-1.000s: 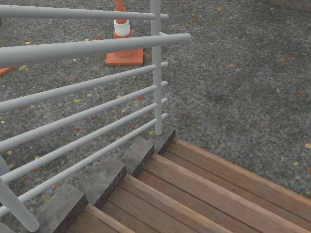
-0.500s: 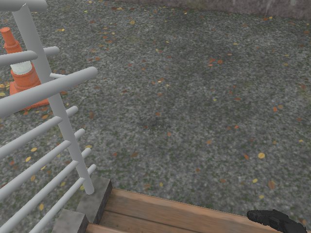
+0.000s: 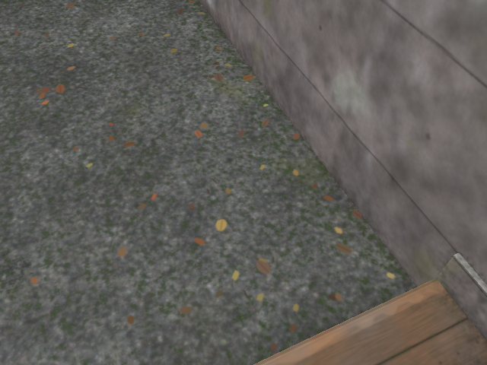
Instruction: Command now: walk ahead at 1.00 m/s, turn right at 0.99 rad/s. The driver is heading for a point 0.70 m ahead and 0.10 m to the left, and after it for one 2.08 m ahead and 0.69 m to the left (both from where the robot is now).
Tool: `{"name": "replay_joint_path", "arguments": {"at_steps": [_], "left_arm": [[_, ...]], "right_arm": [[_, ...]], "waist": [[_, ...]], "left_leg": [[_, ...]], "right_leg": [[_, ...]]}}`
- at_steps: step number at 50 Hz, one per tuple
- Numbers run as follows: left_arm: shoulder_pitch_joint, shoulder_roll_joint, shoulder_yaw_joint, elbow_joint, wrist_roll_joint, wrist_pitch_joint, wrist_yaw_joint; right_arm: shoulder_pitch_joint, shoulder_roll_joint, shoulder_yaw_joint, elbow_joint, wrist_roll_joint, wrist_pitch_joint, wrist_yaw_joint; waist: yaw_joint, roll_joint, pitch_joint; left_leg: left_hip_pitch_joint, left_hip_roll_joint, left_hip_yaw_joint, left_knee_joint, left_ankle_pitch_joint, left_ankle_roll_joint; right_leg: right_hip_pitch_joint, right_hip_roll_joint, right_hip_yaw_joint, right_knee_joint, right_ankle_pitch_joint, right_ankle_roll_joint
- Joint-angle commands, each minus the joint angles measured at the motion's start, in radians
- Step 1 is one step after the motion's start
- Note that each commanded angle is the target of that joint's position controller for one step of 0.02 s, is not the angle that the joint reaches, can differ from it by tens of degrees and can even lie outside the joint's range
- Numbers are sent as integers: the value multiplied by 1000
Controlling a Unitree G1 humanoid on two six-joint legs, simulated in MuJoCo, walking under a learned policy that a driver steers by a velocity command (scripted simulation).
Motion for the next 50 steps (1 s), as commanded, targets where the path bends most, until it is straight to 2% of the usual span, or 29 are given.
{"name": "replay_joint_path", "arguments": {"at_steps": [1, 3, 6, 9, 11, 12, 13, 14, 16, 17, 18, 20, 22, 24, 26, 28, 31, 32, 33, 34, 35, 36, 37, 38, 40, 43, 46, 48, 50], "left_arm": [[96, 126, 23, -34, 18, -3, 46], [68, 175, 41, -40, 71, -22, 43], [49, 65, 9, -5, -33, -63, 72], [80, 98, 21, 19, -16, -55, 58], [29, 105, 30, 5, 19, -36, 58], [-82, 111, 40, -16, 23, -33, 55], [-95, 7, 30, -42, 34, -31, 57], [-30, -102, -6, -156, -9, -55, 66], [3, -74, -23, -153, 19, -60, 54], [1, -50, -21, -150, 49, -56, 41], [-92, -73, -34, -209, 64, -60, 34], [-245, 16, -20, -238, 25, -55, 9], [-87, 41, 8, -119, 51, -3, -33], [-237, 34, 0, -141, 38, -13, -40], [-461, -18, -23, -186, 26, -56, -43], [-472, -38, -30, -183, 15, -56, -50], [-261, 20, -12, -107, 27, -58, -13], [-69, 52, 8, -54, 41, -66, 8], [144, 82, 27, -1, 63, -65, 12], [297, 145, 51, 55, 81, -62, 20], [364, 181, 41, 62, 103, -71, 14], [382, 155, 46, 60, 88, -64, 5], [305, 131, 49, 44, 72, -79, 14], [259, 52, 35, 45, 91, -93, 32], [217, 11, 18, 65, 73, -130, 49], [91, 17, 10, 55, 9, -148, 52], [21, 61, 21, 54, -2, -142, 24], [102, 84, 20, 61, 1, -135, 25], [68, 187, 37, 18, 18, -107, 36]], "right_arm": [[-251, -190, -30, -238, -2, -8, 4], [-133, -140, -15, -172, -8, 42, 0], [-141, -121, -17, -167, 0, 23, 39], [30, -91, -15, -102, 17, 37, 59], [274, -126, -39, -22, 34, 31, 45], [512, -182, -70, 53, 37, 36, 37], [415, -158, -57, 31, 40, 29, 49], [293, -162, -26, 8, 15, 6, 66], [232, -101, -16, -23, 13, -28, 78], [190, -162, -28, -29, 8, -29, 66], [120, -259, -46, -30, 1, -59, 51], [-66, -158, -2, -60, 10, -69, 19], [7, -282, -32, -36, 42, -60, 28], [159, -118, -2, 17, 66, -69, 24], [206, -36, 18, 36, 27, -67, 29], [196, -104, 5, 34, 5, -42, 30], [243, -130, -3, 87, 12, -17, 14], [214, -153, -8, 86, 4, -9, 14], [164, -145, -11, 74, 30, -6, 6], [12, -160, -34, 34, 63, -20, 7], [79, -83, -14, -17, 87, -41, -3], [92, -73, -8, -20, 105, -42, -7], [27, -91, -2, -41, 81, -37, 2], [-96, -110, -16, -43, 26, -29, 18], [-169, -66, -21, -90, -6, -7, 50], [-306, 1, 8, -206, -5, 30, 80], [-343, -10, 23, -244, 22, 31, 113], [-335, -73, 6, -239, 15, 32, 115], [-85, -163, -28, -168, 7, 30, 101]], "waist": [[15, 186, 14], [-59, 135, 13], [-86, 97, -44], [-106, -33, -131], [-243, -43, -108], [-401, 44, -142], [-362, 205, 27], [-137, 375, 54], [-67, 105, -4], [-31, 30, -24], [16, 243, 61], [69, 1, 234], [83, 159, 47], [-10, 86, 127], [-112, 18, 158], [-140, 45, 107], [-74, 71, 34], [23, 46, -78], [143, 41, -150], [237, -36, -173], [155, -133, -278], [183, -156, -411], [168, -145, -431], [171, -89, -355], [85, 11, -189], [-41, -5, 8], [-73, -76, 31], [-82, -44, -25], [-227, -75, -195]], "left_leg": [[-497, 20, -179, -520, 139, -66], [-198, -6, -109, -563, 373, -89], [247, -34, -95, -1015, 1088, -57], [492, -128, -20, -973, 1111, -7], [599, -92, -33, -1207, 923, 16], [784, -80, 23, -1332, 923, 31], [685, 33, -120, -1519, 856, 118], [798, 116, -291, -1089, 1398, 71], [773, 209, -468, -1251, 937, 168], [602, 252, -565, -1345, 582, 237], [484, 347, -817, -1389, 455, 300], [-44, 184, -524, -1537, 315, 214], [-80, 183, -418, -1515, 511, 218], [205, 72, -295, -1432, 437, 185], [216, -41, -210, -1402, 297, 171], [256, -29, -234, -1379, 337, 188], [522, -65, -210, -1011, 770, 192], [499, -62, -217, -774, 890, 208], [300, -74, -217, -494, 833, 195], [-13, -197, -155, -163, 110, 177], [-300, -143, -186, -44, -108, 175], [-491, -98, -170, -59, -50, 167], [-540, -41, -159, -238, 105, 162], [-508, -13, -159, -286, 203, 156], [-369, 13, -163, -415, 292, 122], [-294, 84, -151, -642, 377, 90], [19, -1, 29, -937, 538, 148], [178, -130, 141, -979, 566, 189], [425, -200, 135, -1012, 461, 216]], "right_leg": [[158, -464, 800, -367, 152, -264], [-147, -406, 689, -316, 412, -236], [-392, -124, 394, -158, 81, -73], [-333, -103, 327, 129, 180, -17], [-217, -92, 257, 514, 467, 8], [-266, -58, 198, 874, 578, 37], [-440, 94, 141, 1370, -106, 35], [-788, 54, 223, 1474, -199, 28], [-963, -81, 225, 1206, -73, 16], [-899, -114, 237, 1145, -89, 37], [-974, -201, 311, 948, 25, 83], [-546, -235, 297, 273, 395, 162], [-173, -230, 148, 415, 592, 155], [-418, -268, 132, 217, 795, 111], [-268, -253, 21, -104, 935, 86], [-76, -220, 5, -258, 902, 105], [24, -181, 14, -468, 812, 126], [225, -218, 15, -502, 874, 115], [533, -285, 93, -530, 883, 117], [765, -383, 167, -432, 893, 99], [1032, -550, 222, -40, 1508, 129], [1190, -647, 362, -38, 1404, 30], [1077, -639, 438, -219, 786, -57], [875, -599, 467, -332, 412, -59], [502, -615, 420, -374, 656, -72], [176, -588, 257, -567, 606, 29], [52, -409, -75, -651, 678, 115], [143, -381, -162, -514, 1165, 135], [197, -408, -145, -110, 1377, 142]]}}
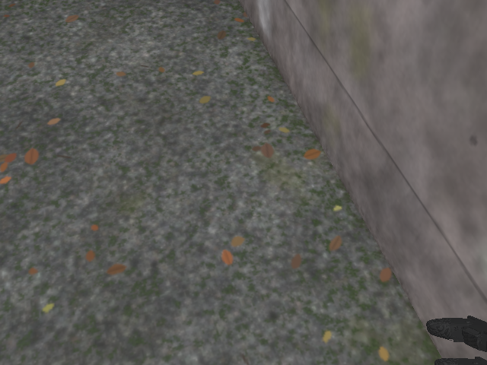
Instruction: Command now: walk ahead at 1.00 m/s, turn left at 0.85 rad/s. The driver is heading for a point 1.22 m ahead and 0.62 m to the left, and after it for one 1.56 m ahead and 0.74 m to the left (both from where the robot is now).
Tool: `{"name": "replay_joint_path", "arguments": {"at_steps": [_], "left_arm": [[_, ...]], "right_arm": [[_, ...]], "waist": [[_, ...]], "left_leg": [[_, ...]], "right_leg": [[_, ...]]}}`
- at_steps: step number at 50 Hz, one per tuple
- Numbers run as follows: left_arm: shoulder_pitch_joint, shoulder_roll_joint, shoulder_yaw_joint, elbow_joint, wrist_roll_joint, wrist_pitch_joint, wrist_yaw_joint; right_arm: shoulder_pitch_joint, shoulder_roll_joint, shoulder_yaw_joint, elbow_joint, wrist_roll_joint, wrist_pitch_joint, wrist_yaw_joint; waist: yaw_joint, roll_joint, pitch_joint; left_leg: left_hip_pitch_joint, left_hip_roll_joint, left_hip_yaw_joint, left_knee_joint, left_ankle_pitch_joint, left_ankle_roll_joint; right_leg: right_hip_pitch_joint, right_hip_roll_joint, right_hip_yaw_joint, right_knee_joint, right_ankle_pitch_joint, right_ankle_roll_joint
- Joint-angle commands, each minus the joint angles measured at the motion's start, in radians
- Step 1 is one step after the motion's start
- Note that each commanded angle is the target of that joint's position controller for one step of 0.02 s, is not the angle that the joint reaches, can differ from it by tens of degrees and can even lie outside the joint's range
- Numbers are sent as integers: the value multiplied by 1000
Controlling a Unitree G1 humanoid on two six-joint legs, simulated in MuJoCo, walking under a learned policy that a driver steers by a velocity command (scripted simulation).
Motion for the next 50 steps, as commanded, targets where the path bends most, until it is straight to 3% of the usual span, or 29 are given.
{"name": "replay_joint_path", "arguments": {"at_steps": [1, 2, 3, 4, 6, 8, 12, 15, 18, 20, 21, 22, 23, 24, 25, 26, 28, 31, 36, 39, 41, 43, 44, 45, 46, 47, 48, 49, 50], "left_arm": [[-307, 205, 24, -191, 10, 5, 11], [-336, 152, 22, -199, 10, 14, 3], [-207, 55, -16, -322, 11, 5, 0], [-189, 112, -17, -388, 1, -18, 3], [-264, 109, -26, -376, 24, -17, 3], [-241, 94, -36, -367, 59, 30, -3], [-424, 81, -35, -456, 41, 66, -19], [-543, 38, -54, -491, 16, 52, -33], [-520, 89, -38, -498, -8, 50, -24], [-404, 159, -4, -454, -11, 49, 1], [-218, 216, 16, -412, -18, 30, 12], [1, 259, 35, -358, -5, 23, 28], [95, 330, 49, -340, 42, 23, 42], [-77, 333, 53, -367, 23, 29, 28], [-240, 205, 32, -403, 20, 40, 24], [-252, 173, 23, -386, 18, 46, 27], [-176, 152, 11, -308, 38, 38, 29], [-101, 105, -4, -240, 9, 15, 16], [-98, 112, -3, -196, 16, -20, -3], [-138, 93, -13, -192, 5, -2, -3], [-96, 178, 8, -198, -18, -6, 18], [-105, 252, 23, -230, -37, -1, 28], [-215, 344, 57, -269, -54, 8, 62], [-218, 215, 29, -309, 0, -3, 69], [-10, 123, -9, -361, -21, -21, 43], [-101, 178, -8, -383, -49, -23, 35], [-150, 156, -10, -394, -61, -9, 38], [-135, 137, -11, -357, -42, 14, 47], [-107, 128, -12, -326, -26, 40, 53]], "right_arm": [[642, -98, -42, 139, -7, 14, -14], [597, -155, -75, 149, 38, 28, -29], [422, -281, -75, 79, 4, 33, -30], [439, -305, -90, 41, -13, 41, -45], [432, -197, -75, 78, -3, 26, -64], [355, -175, -60, 52, 2, -3, -63], [362, -163, -53, 49, 34, -51, -49], [375, -186, -72, 45, 46, -42, -39], [395, -182, -79, 25, 51, -40, -38], [372, -215, -84, 19, 33, -38, -41], [343, -225, -84, 9, 16, -37, -44], [299, -176, -69, -15, 11, -43, -42], [347, -3, -28, -56, 24, -45, -45], [445, -43, -18, -109, 47, -33, -57], [349, -123, -28, -66, 24, -19, -62], [301, -159, -37, -64, 10, -15, -47], [253, -116, -23, -80, 0, 1, -17], [213, -51, -3, -109, -6, 35, 5], [53, -51, 3, -223, 13, 48, 12], [41, -30, 14, -219, 19, 46, 35], [81, -21, 13, -204, 4, 49, 35], [348, -84, -20, -84, -9, 42, 15], [465, -159, -72, -87, 116, 16, 1], [397, -204, -64, -70, 124, 5, -33], [357, -241, -47, -118, 25, -7, -40], [336, -199, -58, -133, 3, -6, -45], [257, -173, -55, -127, 36, -21, -39], [187, -114, -41, -131, 71, -33, -37], [165, -97, -33, -141, 72, -42, -33]], "waist": [[-413, -97, -271], [-397, 123, -218], [-143, 285, -255], [-151, 227, -375], [-87, -42, -81], [3, -41, -19], [8, -13, 35], [-53, 8, 5], [-72, 85, -37], [-1, 51, -114], [99, 8, -164], [195, -20, -289], [160, -242, -378], [13, -491, -451], [27, -298, -270], [33, -187, -179], [17, -115, -87], [-14, -102, -27], [-52, -80, 63], [-88, -82, 78], [-120, -91, 9], [-240, -109, -118], [-330, -104, -132], [-227, 174, -112], [-76, 245, -478], [-126, 51, -547], [-61, -48, -357], [-3, -145, -245], [20, -161, -181]], "left_leg": [[895, -126, 16, -39, -12, 82], [1003, -78, -131, -177, -30, 132], [1046, 170, -643, -253, 86, 231], [1138, 229, -947, -450, -150, 316], [839, 200, -851, -532, -208, 237], [595, 101, -663, -515, -62, 194], [376, -9, -513, -613, 104, 169], [388, -70, -440, -608, 230, 102], [478, -32, -493, -573, 343, 59], [575, -32, -500, -367, 563, 32], [590, -44, -501, -113, 619, 3], [472, -77, -464, 176, 508, -11], [218, -193, -354, 523, -278, -9], [56, -172, -269, 624, -348, -3], [1, -93, -226, 608, -220, -15], [13, -59, -207, 538, -168, -33], [41, -7, -202, 487, -135, -56], [-27, 19, -183, 454, -107, -64], [-138, 36, -132, 392, 20, -58], [133, -65, 37, 149, 86, -21], [346, -152, 119, 60, 89, 4], [686, -198, 49, -78, 121, 50], [901, -43, -136, -292, 297, 122], [989, 49, -320, -322, 767, 142], [1247, 304, -699, -220, 1092, 373], [1138, 316, -757, -344, 785, 388], [949, 265, -691, -406, 590, 326], [758, 227, -616, -443, 470, 263], [596, 220, -569, -447, 517, 244]], "right_leg": [[-452, -198, 51, 592, 1364, -87], [-673, 3, 46, 1064, 421, -48], [-934, 47, 144, 1325, 2, -29], [-1017, 49, 338, 1284, 46, -37], [-1053, -28, 365, 1072, 84, -40], [-907, -66, 364, 911, 81, -35], [-751, -66, 291, 526, 216, 4], [-585, -3, 263, 214, 533, 2], [-465, 21, 276, 109, 589, -17], [-338, 58, 289, 112, 434, -23], [-230, 54, 317, 91, 384, -33], [-3, -38, 393, 113, 257, -54], [198, -300, 705, 35, -132, -93], [171, -450, 1223, -217, -472, -151], [27, -372, 1073, -243, -514, -162], [-69, -320, 879, -205, -349, -160], [-177, -254, 645, -181, -32, -127], [-202, -239, 450, -172, 313, -80], [-215, -221, 166, -267, 649, -63], [-342, -129, -17, -204, 1109, -3], [-338, -177, -17, -33, 1533, 1], [-395, -206, 47, 346, 1541, -10], [-547, -105, 80, 676, 1125, 36], [-738, 79, 91, 1065, 0, 33], [-861, 63, 381, 1270, -156, 55], [-860, 47, 461, 1223, -71, 39], [-914, 7, 428, 1104, -7, 22], [-880, -49, 410, 1000, 43, 17], [-820, -69, 401, 941, 50, 24]]}}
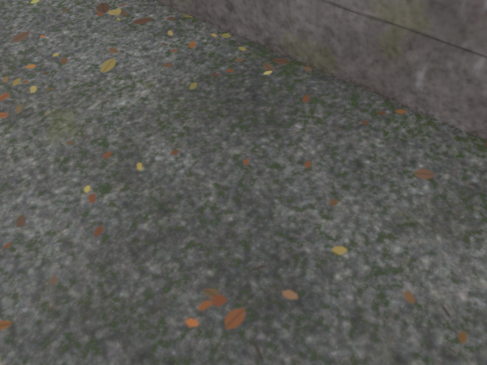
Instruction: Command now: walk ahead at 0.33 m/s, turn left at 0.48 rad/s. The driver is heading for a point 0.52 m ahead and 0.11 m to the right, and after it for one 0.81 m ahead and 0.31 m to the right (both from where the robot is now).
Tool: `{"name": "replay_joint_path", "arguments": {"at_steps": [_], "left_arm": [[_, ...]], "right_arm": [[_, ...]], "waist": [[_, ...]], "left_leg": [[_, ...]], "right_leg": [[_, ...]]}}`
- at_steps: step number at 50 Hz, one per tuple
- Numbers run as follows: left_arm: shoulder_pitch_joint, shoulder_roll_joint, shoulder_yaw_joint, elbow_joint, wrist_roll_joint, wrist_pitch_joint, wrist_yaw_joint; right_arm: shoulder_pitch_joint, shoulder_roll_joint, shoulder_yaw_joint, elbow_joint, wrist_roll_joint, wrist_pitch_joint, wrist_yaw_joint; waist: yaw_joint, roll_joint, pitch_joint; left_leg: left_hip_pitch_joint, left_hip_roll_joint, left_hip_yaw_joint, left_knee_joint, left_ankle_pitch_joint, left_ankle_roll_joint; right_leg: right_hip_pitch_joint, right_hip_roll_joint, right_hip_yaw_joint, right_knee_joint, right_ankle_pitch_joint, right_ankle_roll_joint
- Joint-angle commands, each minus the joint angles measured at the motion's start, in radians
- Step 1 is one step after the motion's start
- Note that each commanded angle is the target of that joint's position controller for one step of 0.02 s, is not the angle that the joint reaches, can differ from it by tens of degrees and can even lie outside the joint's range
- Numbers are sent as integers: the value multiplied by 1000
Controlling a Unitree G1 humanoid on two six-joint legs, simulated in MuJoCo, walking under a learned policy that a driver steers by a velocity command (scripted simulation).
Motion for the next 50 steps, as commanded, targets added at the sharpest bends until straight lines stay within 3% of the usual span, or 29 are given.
{"name": "replay_joint_path", "arguments": {"at_steps": [1, 5, 7, 11, 12, 13, 14, 15, 16, 18, 21, 23, 24, 25, 26, 29, 32, 33, 35, 37, 38, 40, 43, 44, 45, 46, 47, 48, 50], "left_arm": [[129, 162, 42, -28, 16, 39, 12], [0, 77, 19, -58, 26, 41, -8], [-23, 79, 21, -32, 22, 38, -25], [-59, 84, 34, -12, 33, 29, -45], [-29, 102, 40, 6, 46, 14, -44], [0, 161, 47, 2, 65, -1, -40], [53, 170, 50, 13, 80, -6, -36], [58, 113, 37, 17, 62, -2, -35], [53, 114, 38, 22, 46, 2, -36], [-64, 114, 34, 17, 33, 36, -25], [-155, 101, 30, 4, 29, 81, -18], [-119, 81, 26, 14, 20, 78, -26], [-91, 66, 23, 13, 25, 73, -31], [-62, 41, 19, 17, 32, 72, -36], [-55, 51, 26, 40, 36, 69, -37], [-38, 46, 35, 66, 15, 63, -32], [-191, 51, 40, 7, -37, 0, -48], [-236, 57, 41, -13, -51, -24, -55], [-252, 65, 40, -21, -45, -47, -71], [-247, 76, 37, -21, -24, -44, -84], [-255, 94, 43, -43, 65, -5, -108], [-180, 90, 42, -28, 43, 35, -131], [156, 166, 77, 96, 35, 67, -109], [358, 209, 95, 161, 39, 61, -94], [460, 338, 113, 187, 50, 48, -73], [253, 273, 86, 137, 33, 53, -74], [99, 252, 86, 73, 45, 57, -72], [79, 245, 91, 62, 46, 54, -70], [87, 216, 78, 78, 37, 42, -58]], "right_arm": [[-33, -115, -43, -98, 9, -47, -5], [-10, -125, -52, -59, -1, -17, -44], [17, -109, -56, -54, 5, 4, -49], [32, -42, -41, -29, 12, 9, -39], [55, -16, -36, -20, -3, -2, -43], [98, 21, -26, -17, -17, -18, -45], [211, 34, -16, -11, -7, -26, -43], [164, -34, -24, -9, 4, -18, -41], [101, -72, -33, -24, 15, -1, -39], [30, -34, -21, -21, 14, 48, -52], [85, 15, -10, 54, 8, 81, -67], [93, -11, -15, 80, -18, 88, -67], [56, -58, -20, 61, -28, 88, -68], [9, -57, -20, 70, -21, 84, -64], [-2, -6, -6, 69, -17, 79, -56], [55, -89, -35, 102, 1, 51, -48], [189, -146, -61, 128, 35, -6, -53], [210, -129, -62, 142, 22, -32, -55], [252, -81, -56, 156, 5, -58, -50], [224, -62, -55, 143, 8, -49, -43], [190, -124, -71, 141, -85, -42, -33], [117, -134, -81, 139, -69, -42, -20], [86, -157, -84, 139, -56, -44, -19], [74, -135, -76, 133, -73, -45, -22], [52, 7, -37, 64, -69, -54, -18], [52, 20, -23, 18, -86, -59, -18], [44, -53, -29, 17, -74, -68, -12], [34, -97, -36, 30, -76, -75, -8], [42, -72, -27, 25, -97, -61, -12]], "waist": [[40, -164, -156], [22, -44, -193], [-3, 24, -242], [20, 91, -182], [28, 69, -179], [19, -26, -203], [-3, -249, -346], [28, -262, -420], [42, -196, -422], [1, -121, -301], [-60, -166, -218], [-53, -141, -203], [-14, -52, -197], [35, 74, -190], [15, 51, -149], [-14, 81, -83], [-102, 163, 109], [-112, 158, 136], [-115, 125, 82], [-95, 81, 19], [-91, 118, -10], [-34, 180, -27], [130, 42, -108], [227, -114, -179], [227, -518, -204], [90, -511, -201], [38, -281, -114], [29, -100, -90], [-23, -55, -64]], "left_leg": [[190, 392, -456, -254, 627, 229], [56, 245, -211, -213, 728, 136], [76, 198, -147, -177, 605, 96], [59, 181, -163, -67, 332, 16], [47, 153, -168, -4, 251, -22], [-13, 97, -143, 129, 28, -85], [-92, 79, -163, 390, -387, -148], [-131, 114, -212, 501, -514, -174], [-161, 167, -225, 539, -501, -181], [-82, 232, -174, 353, -452, -191], [211, 156, -44, 6, -147, -182], [265, 163, -68, -89, -12, -143], [235, 234, -157, -121, 25, -102], [119, 256, -184, -157, -117, -67], [93, 235, -169, -188, -217, -74], [103, 242, -209, -270, -450, -51], [306, 463, -573, -466, -660, 112], [413, 506, -631, -468, -542, 136], [634, 532, -610, -426, -322, 133], [634, 486, -481, -425, -248, 86], [502, 360, -322, -453, -188, 52], [268, 306, -185, -479, -140, 14], [124, 299, -48, -186, 245, -28], [45, 254, 29, 172, 334, -57], [-244, 99, 55, 624, -159, -109], [-359, 94, -128, 743, -267, -90], [-397, 152, -132, 773, -167, -89], [-352, 202, -130, 704, -93, -96], [-230, 240, -126, 546, -76, -130]], "right_leg": [[-206, -86, 41, -126, -2, 4], [-65, -48, -39, -550, 227, 3], [20, 15, -85, -677, 446, -1], [162, 70, -117, -915, 593, -49], [228, 41, -87, -919, 753, -70], [331, -111, 51, -895, 1204, -136], [473, -350, 283, -891, 1453, -338], [501, -407, 414, -916, 1357, -401], [490, -380, 396, -935, 1153, -377], [277, -296, 293, -1001, 827, -291], [43, -143, 98, -1028, 631, -196], [32, -105, 57, -1009, 436, -145], [37, -60, 18, -975, 293, -105], [126, -2, -53, -961, 227, -74], [164, 7, -66, -949, 259, -55], [114, 73, -143, -835, 74, -69], [-300, 24, -93, -664, 24, -136], [-439, -17, -38, -599, 13, -161], [-641, -73, 17, -506, 26, -185], [-588, -93, 2, -570, 112, -170], [-397, -49, -88, -654, 172, -132], [-35, 0, -150, -767, 259, -113], [386, 100, -239, -759, 197, -144], [551, 87, -186, -786, 100, -162], [612, -139, 377, -1094, -404, -252], [522, -212, 763, -1318, -583, -283], [453, -247, 752, -1296, -544, -309], [373, -231, 642, -1248, -387, -324], [237, -152, 492, -1258, -175, -317]]}}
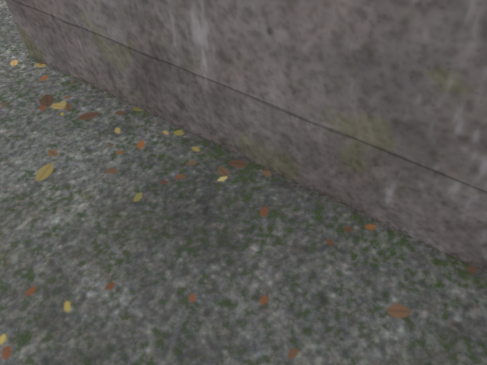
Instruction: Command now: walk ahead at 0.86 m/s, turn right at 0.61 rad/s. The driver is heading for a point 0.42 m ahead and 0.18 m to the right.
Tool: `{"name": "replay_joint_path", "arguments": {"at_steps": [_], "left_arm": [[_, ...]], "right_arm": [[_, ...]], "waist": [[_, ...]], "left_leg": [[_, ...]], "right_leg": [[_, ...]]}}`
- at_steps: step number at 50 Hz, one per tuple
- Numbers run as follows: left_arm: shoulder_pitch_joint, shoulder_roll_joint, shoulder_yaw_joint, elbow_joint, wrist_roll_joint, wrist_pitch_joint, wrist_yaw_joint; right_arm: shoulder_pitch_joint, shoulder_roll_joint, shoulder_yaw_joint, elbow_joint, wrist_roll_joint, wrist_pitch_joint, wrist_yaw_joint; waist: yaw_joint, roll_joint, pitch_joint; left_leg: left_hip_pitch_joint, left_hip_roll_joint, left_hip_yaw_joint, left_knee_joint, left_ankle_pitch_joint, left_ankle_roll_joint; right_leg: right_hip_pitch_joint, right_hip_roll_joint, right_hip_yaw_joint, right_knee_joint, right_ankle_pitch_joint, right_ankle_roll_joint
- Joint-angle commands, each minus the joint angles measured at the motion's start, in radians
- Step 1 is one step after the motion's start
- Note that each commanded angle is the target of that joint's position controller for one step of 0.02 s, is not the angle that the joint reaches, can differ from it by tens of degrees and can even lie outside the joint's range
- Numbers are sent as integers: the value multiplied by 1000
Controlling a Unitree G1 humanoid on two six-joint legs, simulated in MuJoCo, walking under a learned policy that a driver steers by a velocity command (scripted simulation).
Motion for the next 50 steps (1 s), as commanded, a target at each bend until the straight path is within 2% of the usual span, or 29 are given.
{"name": "replay_joint_path", "arguments": {"at_steps": [1, 3, 6, 10, 11, 13, 15, 16, 17, 18, 19, 20, 22, 23, 25, 26, 27, 28, 29, 32, 35, 36, 37, 38, 39, 40, 41, 43, 50], "left_arm": [[51, 138, 25, -36, -7, -24, 20], [60, 122, 22, -42, -21, -32, 18], [94, 136, 28, -54, -27, -36, 18], [128, 183, 54, -78, -29, -35, 28], [119, 187, 59, -83, -27, -43, 29], [117, 198, 70, -91, -18, -46, 26], [95, 212, 78, -89, -19, -48, 28], [82, 227, 81, -93, -9, -50, 15], [25, 246, 86, -98, -4, -60, 5], [41, 137, 54, -124, -22, -67, 3], [166, 20, 18, -155, -56, -62, 8], [121, 90, 16, -108, -21, -44, 23], [-56, 127, 21, -112, -7, -25, 18], [-116, 99, 10, -167, -10, -26, 41], [-100, 82, -5, -202, -36, -26, 43], [-112, 64, -17, -221, -46, -23, 41], [-165, 48, -37, -255, -35, -22, 35], [-195, 41, -52, -278, -19, -35, 25], [-221, 30, -65, -290, -6, -49, 7], [-166, 119, -46, -285, 6, -56, -11], [-40, 197, -24, -240, 33, -67, 23], [-6, 244, -16, -227, 52, -77, 34], [-79, 261, -30, -248, 78, -71, 46], [-128, 148, -45, -259, 60, -52, 54], [-181, 135, -39, -271, 17, -34, 48], [-232, 129, -37, -254, -3, -28, 47], [-269, 133, -37, -246, -7, -22, 47], [-279, 199, -10, -221, 14, -18, 54], [-291, 116, -22, -149, 14, -17, 64]], "right_arm": [[-56, -63, 5, -122, -18, -3, 2], [-104, -74, 10, -143, 2, 23, -2], [-243, -64, 23, -203, 23, 27, -2], [-370, -79, 27, -260, 43, 22, 9], [-413, -73, 32, -279, 37, 18, 11], [-424, -79, 34, -295, 39, 18, 13], [-322, -99, 27, -295, 44, 3, -1], [-195, -154, 2, -259, 36, -9, -15], [23, -205, -20, -209, 26, -16, -36], [229, -298, -44, -190, -16, -21, -61], [160, -361, -54, -191, -46, -29, -54], [83, -243, -40, -203, -21, -35, -38], [4, -96, 4, -182, 8, -40, -25], [-25, -72, 4, -170, 47, -56, -25], [-34, -92, -2, -131, 46, -84, -28], [-71, -84, -1, -128, 48, -82, -26], [-126, -121, -9, -138, 56, -81, -27], [-182, -162, -18, -142, 80, -86, -31], [-178, -206, -31, -141, 96, -87, -31], [-168, -249, -51, -131, 103, -95, -32], [-167, -180, -26, -126, 106, -60, -45], [-168, -150, -4, -142, 66, -50, -50], [9, -14, 45, -141, 23, -36, -41], [72, -78, 47, -94, 39, -11, -29], [31, -161, 31, -102, 48, 11, -32], [-23, -160, 28, -110, 49, 29, -47], [-50, -154, 28, -111, 40, 51, -65], [-68, -125, 32, -116, 44, 75, -96], [-159, -68, 35, -106, 48, 76, -119]], "waist": [[-24, -94, 20], [-20, -107, 48], [8, -81, 98], [56, -81, 107], [66, -68, 105], [72, -93, 92], [20, -105, 47], [-39, -72, -35], [-167, -37, -160], [-226, 109, -315], [-86, 432, -344], [-72, 239, -238], [-68, 16, -105], [-77, 104, -58], [-20, 116, -78], [8, 77, -64], [29, 28, -38], [43, 1, -4], [31, -6, -28], [66, 43, -115], [149, 0, -204], [163, -111, -238], [8, -344, -337], [7, -197, -496], [14, -112, -391], [-6, -70, -269], [-17, -62, -193], [-22, -107, -138], [-23, -195, -113]], "left_leg": [[-261, 52, -33, -81, 59, -33], [-243, 46, -8, -195, 89, -67], [-269, 26, 15, -370, 210, -119], [-237, 10, -15, -572, 341, -140], [-205, 6, -13, -607, 355, -130], [-144, 7, -19, -661, 335, -103], [51, -18, 0, -714, 258, -78], [219, -49, 25, -708, 168, -59], [477, -14, 9, -672, 98, -40], [717, 211, -234, -737, -294, 8], [780, 441, -780, -961, -339, 81], [654, 409, -756, -959, -208, 110], [481, 308, -345, -850, 633, 130], [514, 211, -190, -834, 986, 96], [504, 233, -148, -841, 1140, 106], [436, 208, -95, -873, 1095, 99], [340, 201, -62, -914, 1032, 100], [218, 180, -8, -945, 1023, 95], [175, 152, 30, -957, 963, 95], [178, 146, 26, -905, 983, 85], [186, 68, 60, -595, 961, 14], [35, 7, 83, -360, 559, -36], [-224, -84, 47, -57, -289, -88], [-162, -12, -91, 8, -337, -111], [-156, 14, -73, -5, -320, -132], [-156, 34, -51, -80, -298, -151], [-116, 40, -39, -131, -265, -168], [-9, 4, -3, -217, -192, -175], [200, -18, -6, -588, 71, -118]], "right_leg": [[165, -228, 516, -448, -325, -165], [123, -186, 432, -469, -224, -181], [107, -182, 429, -499, -98, -194], [164, -190, 466, -494, -63, -164], [174, -204, 481, -503, -62, -161], [218, -209, 482, -469, -24, -147], [209, -206, 475, -374, 240, -111], [205, -169, 442, -201, 479, -82], [98, -93, 374, 78, 551, -43], [-77, -5, 257, 442, 334, -16], [-327, 74, 138, 660, -246, 6], [-349, -18, 133, 698, -142, -20], [-293, -70, 96, 669, -47, 9], [-324, -93, 112, 680, -100, 36], [-354, -117, 113, 615, -87, 52], [-323, -113, 101, 516, -81, 56], [-266, -116, 74, 361, -61, 65], [-172, -117, 50, 166, -2, 83], [-47, -103, 16, 8, 120, 94], [165, -62, 38, -55, 356, 79], [354, -54, 55, -180, 454, 2], [521, -177, 163, -137, 881, -55], [712, -425, 431, -27, 1496, -238], [654, -476, 483, -64, 1379, -328], [534, -424, 423, -116, 1146, -299], [397, -378, 385, -167, 915, -241], [268, -355, 369, -214, 753, -201], [90, -321, 323, -269, 574, -167], [-53, -227, 261, -316, -92, -84]]}}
